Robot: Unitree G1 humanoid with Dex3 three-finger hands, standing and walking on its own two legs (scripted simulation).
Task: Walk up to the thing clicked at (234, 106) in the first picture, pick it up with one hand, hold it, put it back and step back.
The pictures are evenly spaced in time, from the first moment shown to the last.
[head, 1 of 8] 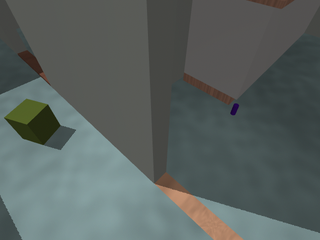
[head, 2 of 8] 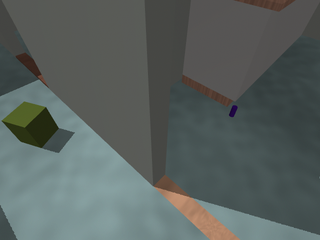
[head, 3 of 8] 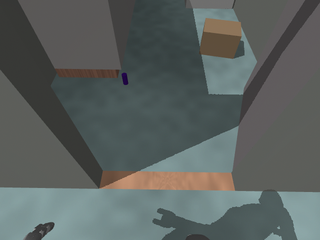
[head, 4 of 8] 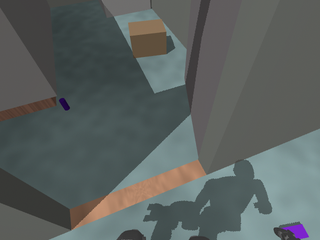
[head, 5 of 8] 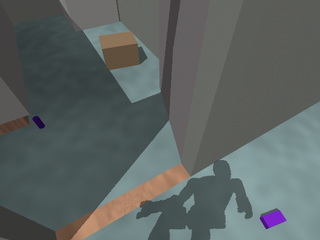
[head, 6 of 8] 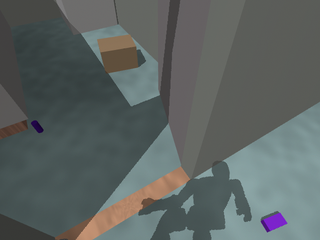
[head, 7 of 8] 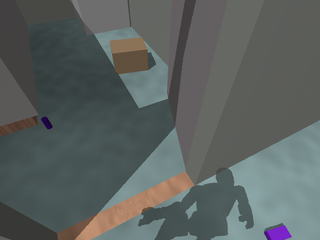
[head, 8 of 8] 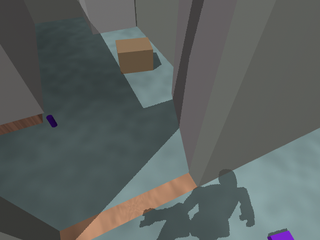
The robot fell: no
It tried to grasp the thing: no
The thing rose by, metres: 0.00
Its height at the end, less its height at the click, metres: +0.00
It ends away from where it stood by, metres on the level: 0.00
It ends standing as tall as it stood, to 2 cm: yes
